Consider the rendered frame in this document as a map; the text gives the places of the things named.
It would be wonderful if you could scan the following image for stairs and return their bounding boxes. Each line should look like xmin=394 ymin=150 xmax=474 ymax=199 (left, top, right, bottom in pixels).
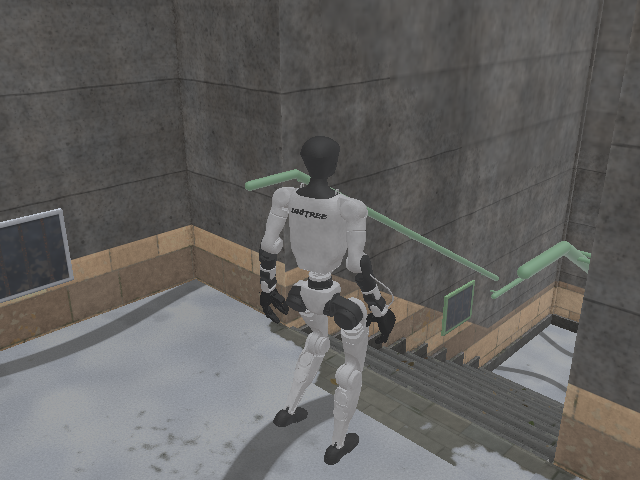
xmin=329 ymin=338 xmax=564 ymax=463

